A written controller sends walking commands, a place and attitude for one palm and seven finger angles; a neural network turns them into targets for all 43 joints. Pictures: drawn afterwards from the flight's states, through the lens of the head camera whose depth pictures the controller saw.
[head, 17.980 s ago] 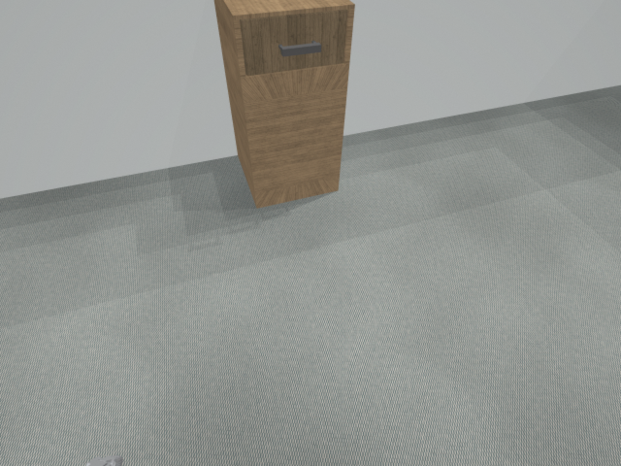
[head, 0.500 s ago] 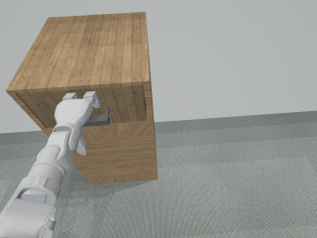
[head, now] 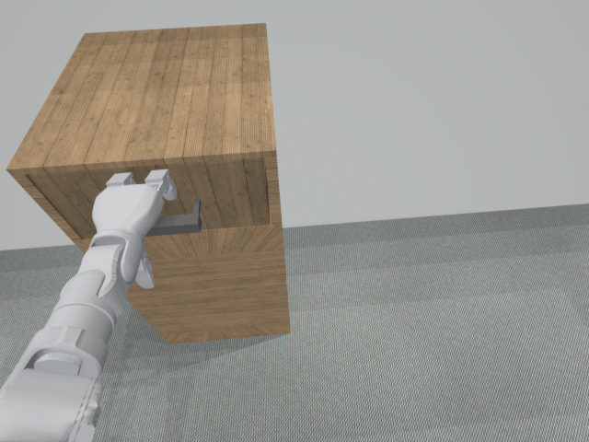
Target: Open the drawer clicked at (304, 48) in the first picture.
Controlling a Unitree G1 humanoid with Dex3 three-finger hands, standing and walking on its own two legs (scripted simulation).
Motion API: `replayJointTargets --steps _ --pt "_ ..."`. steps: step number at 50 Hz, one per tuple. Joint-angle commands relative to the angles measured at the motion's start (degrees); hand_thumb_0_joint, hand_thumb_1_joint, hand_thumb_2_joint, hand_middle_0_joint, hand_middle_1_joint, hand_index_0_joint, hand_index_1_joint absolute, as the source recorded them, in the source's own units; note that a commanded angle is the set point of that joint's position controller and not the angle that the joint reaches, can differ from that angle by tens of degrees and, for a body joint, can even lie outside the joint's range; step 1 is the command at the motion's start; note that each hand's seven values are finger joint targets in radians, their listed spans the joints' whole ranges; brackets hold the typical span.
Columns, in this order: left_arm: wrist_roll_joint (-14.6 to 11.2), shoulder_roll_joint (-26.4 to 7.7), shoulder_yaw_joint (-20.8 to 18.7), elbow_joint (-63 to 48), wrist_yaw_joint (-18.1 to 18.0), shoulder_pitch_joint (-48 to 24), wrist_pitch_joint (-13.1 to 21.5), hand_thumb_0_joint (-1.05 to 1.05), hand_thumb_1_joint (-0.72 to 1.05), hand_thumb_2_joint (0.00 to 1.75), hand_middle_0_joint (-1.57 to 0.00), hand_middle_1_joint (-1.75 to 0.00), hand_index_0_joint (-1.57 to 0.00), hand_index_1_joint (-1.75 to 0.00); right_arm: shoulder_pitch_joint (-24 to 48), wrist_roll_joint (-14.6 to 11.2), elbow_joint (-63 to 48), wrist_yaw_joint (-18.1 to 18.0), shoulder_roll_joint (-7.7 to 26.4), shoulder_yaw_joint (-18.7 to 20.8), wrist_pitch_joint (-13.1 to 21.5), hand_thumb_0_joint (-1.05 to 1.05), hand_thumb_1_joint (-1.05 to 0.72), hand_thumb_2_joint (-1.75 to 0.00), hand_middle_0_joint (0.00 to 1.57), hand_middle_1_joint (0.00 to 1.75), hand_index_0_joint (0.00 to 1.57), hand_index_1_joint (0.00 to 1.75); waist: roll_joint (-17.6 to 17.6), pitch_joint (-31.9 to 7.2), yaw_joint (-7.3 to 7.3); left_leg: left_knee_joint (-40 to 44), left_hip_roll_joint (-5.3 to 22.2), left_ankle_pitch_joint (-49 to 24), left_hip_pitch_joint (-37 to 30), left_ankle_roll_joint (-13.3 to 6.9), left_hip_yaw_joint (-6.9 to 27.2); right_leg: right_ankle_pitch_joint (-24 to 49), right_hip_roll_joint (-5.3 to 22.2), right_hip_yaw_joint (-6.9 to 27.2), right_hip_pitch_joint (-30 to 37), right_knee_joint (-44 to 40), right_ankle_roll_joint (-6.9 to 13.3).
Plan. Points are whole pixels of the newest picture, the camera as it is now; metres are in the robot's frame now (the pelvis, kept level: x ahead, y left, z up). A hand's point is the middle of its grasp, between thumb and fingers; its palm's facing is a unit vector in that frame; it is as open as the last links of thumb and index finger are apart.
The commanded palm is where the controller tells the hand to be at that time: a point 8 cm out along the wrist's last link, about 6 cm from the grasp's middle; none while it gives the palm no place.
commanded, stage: move the hooked fingers above the handle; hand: left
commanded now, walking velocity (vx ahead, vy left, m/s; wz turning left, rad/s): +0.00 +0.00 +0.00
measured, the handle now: (161, 216) +0.48 +0.25 -0.03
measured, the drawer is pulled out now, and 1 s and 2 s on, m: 0.00 0.00 0.00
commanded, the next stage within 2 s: lower the fingers behind the handle in 0.26 s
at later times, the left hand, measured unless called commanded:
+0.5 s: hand (144, 230) +0.42 +0.25 +0.02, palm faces -0.08 -0.05 -1.00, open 13.8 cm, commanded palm +0.41 +0.24 +0.08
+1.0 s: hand (152, 242) +0.42 +0.25 -0.01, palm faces -0.06 -0.05 -1.00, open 13.8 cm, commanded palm +0.40 +0.24 +0.05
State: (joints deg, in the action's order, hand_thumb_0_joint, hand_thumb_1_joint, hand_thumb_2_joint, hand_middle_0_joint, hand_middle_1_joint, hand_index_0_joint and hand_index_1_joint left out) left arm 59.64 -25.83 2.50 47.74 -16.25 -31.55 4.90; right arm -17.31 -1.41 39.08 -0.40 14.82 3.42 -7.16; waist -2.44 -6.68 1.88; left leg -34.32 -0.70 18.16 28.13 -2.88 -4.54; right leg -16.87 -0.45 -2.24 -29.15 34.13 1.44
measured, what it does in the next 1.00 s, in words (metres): stands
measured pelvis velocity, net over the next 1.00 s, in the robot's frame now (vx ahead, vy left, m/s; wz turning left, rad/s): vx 0.00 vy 0.01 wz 0.00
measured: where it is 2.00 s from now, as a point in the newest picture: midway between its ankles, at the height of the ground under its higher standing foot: outside the picture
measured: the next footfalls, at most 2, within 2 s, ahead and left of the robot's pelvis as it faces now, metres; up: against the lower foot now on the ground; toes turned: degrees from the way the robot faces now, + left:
none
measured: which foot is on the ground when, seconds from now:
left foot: down 0.00-1.00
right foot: down 0.00-1.00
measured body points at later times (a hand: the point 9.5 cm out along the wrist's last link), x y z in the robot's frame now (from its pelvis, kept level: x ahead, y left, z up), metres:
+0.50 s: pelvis +0.00 +0.00 +0.00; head +0.06 -0.01 +0.44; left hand +0.42 +0.25 +0.07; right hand +0.06 -0.26 -0.13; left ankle -0.02 +0.09 -0.73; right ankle -0.01 -0.11 -0.73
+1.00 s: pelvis +0.00 +0.01 -0.01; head +0.07 +0.00 +0.43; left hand +0.41 +0.25 +0.04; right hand +0.05 -0.26 -0.14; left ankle -0.02 +0.09 -0.73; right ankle -0.01 -0.11 -0.73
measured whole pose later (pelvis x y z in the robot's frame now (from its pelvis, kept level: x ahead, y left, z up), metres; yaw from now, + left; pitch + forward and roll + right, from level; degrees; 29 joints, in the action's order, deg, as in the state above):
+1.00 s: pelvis +0.00 +0.01 -0.01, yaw +0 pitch +16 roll -1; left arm 61.7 -25.0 1.5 53.7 -20.9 -33.1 5.0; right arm -18.1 -0.2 39.2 0.0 14.2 3.6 -7.3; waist -2.2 -8.1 3.1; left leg -40.3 -0.4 20.7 35.6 -3.3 -4.5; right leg -18.7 -0.5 -2.3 -36.1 38.9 1.1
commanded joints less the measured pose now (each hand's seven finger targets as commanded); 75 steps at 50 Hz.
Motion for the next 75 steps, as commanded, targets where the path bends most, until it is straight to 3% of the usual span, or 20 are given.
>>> replayJointTargets --steps 1,11,15,21,26,28,32,38,42,45,50,55,57,60,61,64,67,70,72,75 --pt "-0.32 -12.74 -3.75 -9.64 -2.78 -23.96 -1.27 0.00 -0.50 0.30 -0.30 -1.20 -0.30 -1.20 -1.32 0.01 -5.90 -0.41 8.11 2.35 1.69 0.00 -0.90 -0.90 0.20 0.30 0.20 0.30 1.16 -16.53 0.87 2.36 0.18 -20.88 -9.57 -0.13 3.58 15.70 -1.23 1.90 8.01 -2.85 1.55" --pt "0.17 -14.42 -4.01 -8.36 -1.55 -27.64 -0.70 0.00 -0.50 0.30 -0.30 -1.20 -0.30 -1.20 -2.33 0.19 -6.73 -1.31 8.17 2.00 1.75 0.00 -0.90 -0.90 0.20 0.30 0.20 0.30 1.42 -18.09 1.55 1.53 -0.25 -19.20 -8.27 -0.34 3.41 15.42 -1.10 2.26 8.13 -2.50 1.30" --pt "0.24 -14.54 -4.54 -9.47 -1.88 -26.69 0.10 0.00 -0.50 0.30 -0.30 -1.20 -0.30 -1.20 -2.80 0.39 -6.52 -1.18 8.02 2.36 1.81 0.00 -0.90 -0.90 0.20 0.30 0.20 0.30 -1.22 -20.18 1.05 0.61 -0.05 -22.19 -10.25 -0.07 3.49 16.95 -1.30 2.08 7.32 -1.64 1.47" --pt "-0.12 -14.91 -5.63 -6.04 -1.87 -23.00 -0.76 0.00 -0.50 0.30 -0.30 -1.20 -0.30 -1.20 -3.24 0.34 -6.26 -0.99 8.50 2.27 1.31 0.00 -0.90 -0.90 0.20 0.30 0.20 0.30 2.55 -17.90 0.89 0.59 -0.09 -21.87 -6.61 -0.18 3.36 18.02 -1.43 2.02 8.24 -1.55 1.36" --pt "0.29 -12.98 -3.64 -8.77 -2.31 -26.72 0.71 0.00 -0.50 0.30 -0.30 -1.20 -0.30 -1.20 -4.30 0.64 -5.87 -1.01 8.40 2.64 1.33 0.00 -0.90 -0.90 0.20 0.30 0.20 0.30 -0.14 -19.25 2.02 -0.31 0.08 -22.34 -8.53 -0.09 3.89 16.70 -1.54 1.91 5.44 -0.98 1.43" --pt "0.80 -15.49 -6.15 -8.53 -3.25 -26.07 1.51 0.00 -0.50 0.30 -0.30 -1.20 -0.30 -1.20 -4.96 0.90 -5.34 -1.10 8.49 2.94 1.39 0.00 -0.90 -0.90 0.20 0.30 0.20 0.30 -0.38 -20.99 1.50 -1.13 0.15 -23.13 -8.96 -0.07 3.94 17.10 -1.70 2.10 5.18 -0.26 1.40" --pt "1.13 -14.43 -6.41 -7.78 -5.18 -24.14 1.57 0.00 -0.50 0.30 -0.30 -1.20 -0.30 -1.20 -5.24 1.24 -5.01 -0.66 8.23 3.09 1.25 0.00 -0.90 -0.90 0.20 0.30 0.20 0.30 -1.76 -22.09 1.01 -2.13 0.35 -26.62 -8.94 0.35 4.17 18.42 -1.88 1.64 4.22 1.06 1.52" --pt "1.41 -13.59 -5.74 -4.91 -6.40 -22.85 -0.59 0.00 -0.50 0.30 -0.30 -1.20 -0.30 -1.20 -4.89 1.23 -4.87 -0.30 8.59 2.97 0.99 0.00 -0.90 -0.90 0.20 0.30 0.20 0.30 0.69 -20.79 1.60 -2.37 0.27 -23.93 -5.86 0.21 3.60 18.48 -1.90 1.63 4.43 1.23 1.30" --pt "1.61 -13.68 -5.77 -7.04 -6.42 -23.55 0.12 0.00 -0.50 0.30 -0.30 -1.20 -0.30 -1.20 -5.17 1.42 -4.90 -0.44 8.39 3.14 0.95 0.00 -0.90 -0.90 0.20 0.30 0.20 0.30 -1.91 -23.11 1.49 -3.07 0.36 -25.94 -7.57 0.26 3.76 19.45 -1.89 1.92 4.30 1.78 1.34" --pt "1.63 -11.61 -4.43 -4.69 -6.59 -22.41 0.24 0.00 -0.50 0.30 -0.30 -1.20 -0.30 -1.20 -4.94 1.33 -4.73 -0.48 8.28 3.02 0.94 0.00 -0.90 -0.90 0.20 0.30 0.20 0.30 0.15 -19.46 2.19 -3.20 0.46 -23.51 -5.89 0.31 4.09 16.93 -2.08 1.46 1.87 1.71 1.34" --pt "2.10 -9.76 -3.37 -3.95 -7.71 -23.08 0.06 0.00 -0.50 0.30 -0.30 -1.20 -0.30 -1.20 -5.41 1.62 -4.33 -0.16 8.25 3.29 1.24 0.00 -0.90 -0.90 0.20 0.30 0.20 0.30 -1.13 -21.00 2.33 -4.08 0.59 -22.99 -6.85 0.48 4.44 15.25 -2.19 1.15 -0.52 2.47 1.48" --pt "2.34 -9.19 -2.89 -1.15 -7.88 -22.38 -0.97 0.00 -0.50 0.30 -0.30 -1.20 -0.30 -1.20 -5.58 1.63 -4.28 -0.08 8.32 3.12 1.06 0.00 -0.90 -0.90 0.20 0.30 0.20 0.30 0.44 -19.87 2.61 -4.62 0.37 -20.19 -4.05 0.38 4.15 14.45 -2.18 1.25 -0.98 2.79 1.40" --pt "2.35 -10.67 -4.07 -0.91 -7.90 -22.06 -1.08 0.00 -0.50 0.30 -0.30 -1.20 -0.30 -1.20 -5.78 1.65 -4.28 -0.11 8.45 3.05 0.91 0.00 -0.90 -0.90 0.20 0.30 0.20 0.30 0.91 -20.94 2.41 -5.04 0.23 -20.28 -3.31 0.16 3.90 15.44 -2.16 1.59 -0.06 3.15 1.32" --pt "2.41 -8.22 -2.08 0.65 -7.65 -21.28 -1.52 0.00 -0.50 0.30 -0.30 -1.20 -0.30 -1.20 -5.61 1.53 -4.56 -0.10 8.21 2.90 0.89 0.00 -0.90 -0.90 0.20 0.30 0.20 0.30 1.09 -18.46 2.85 -5.22 0.17 -18.49 -1.75 0.22 3.80 14.14 -2.20 1.34 -1.54 3.11 1.36" --pt "2.39 -9.71 -3.63 1.19 -7.64 -21.18 -1.44 0.00 -0.50 0.30 -0.30 -1.20 -0.30 -1.20 -5.77 1.62 -4.45 -0.19 8.44 2.89 0.90 0.00 -0.90 -0.90 0.20 0.30 0.20 0.30 2.22 -18.45 2.69 -5.27 0.24 -18.30 -1.02 0.13 3.98 13.97 -2.17 1.35 -1.22 3.29 1.38" --pt "2.71 -8.04 -1.96 0.03 -7.81 -22.19 -1.03 0.00 -0.50 0.30 -0.30 -1.20 -0.30 -1.20 -6.12 1.63 -4.77 -0.20 8.22 2.93 1.00 0.00 -0.90 -0.90 0.20 0.30 0.20 0.30 0.77 -19.79 2.75 -5.93 0.17 -17.86 -1.29 0.22 3.99 13.39 -2.22 1.41 -2.37 3.98 1.36" --pt "2.82 -10.98 -4.46 1.09 -8.26 -21.50 -0.62 0.00 -0.50 0.30 -0.30 -1.20 -0.30 -1.20 -6.68 1.85 -4.52 -0.28 8.52 2.84 1.00 0.00 -0.90 -0.90 0.20 0.30 0.20 0.30 1.03 -20.84 2.37 -6.73 0.06 -17.09 0.13 0.10 4.06 13.02 -2.28 1.53 -2.52 4.89 1.34" --pt "3.17 -9.13 -3.08 1.59 -9.01 -22.15 -0.66 0.00 -0.50 0.30 -0.30 -1.20 -0.30 -1.20 -6.70 1.97 -4.43 -0.25 8.31 2.89 1.18 0.00 -0.90 -0.90 0.20 0.30 0.20 0.30 0.33 -20.16 2.88 -7.61 0.05 -16.25 1.25 0.13 3.87 12.48 -2.30 1.51 -4.24 5.40 1.36" --pt "3.42 -12.37 -5.73 1.01 -9.67 -22.62 -0.32 0.00 -0.50 0.30 -0.30 -1.20 -0.30 -1.20 -7.21 2.22 -4.11 -0.23 8.65 2.92 1.13 0.00 -0.90 -0.90 0.20 0.30 0.20 0.30 0.29 -22.79 2.32 -8.54 0.01 -17.67 1.50 0.09 4.01 13.74 -2.34 1.73 -3.59 6.57 1.32" --pt "3.76 -10.04 -4.28 0.26 -10.74 -23.62 -0.09 0.00 -0.50 0.30 -0.30 -1.20 -0.30 -1.20 -7.36 2.51 -3.87 -0.05 8.32 3.19 1.33 0.00 -0.90 -0.90 0.20 0.30 0.20 0.30 -1.10 -24.02 2.94 -9.64 0.21 -18.31 0.88 0.33 4.35 13.49 -2.49 1.41 -5.55 7.50 1.35"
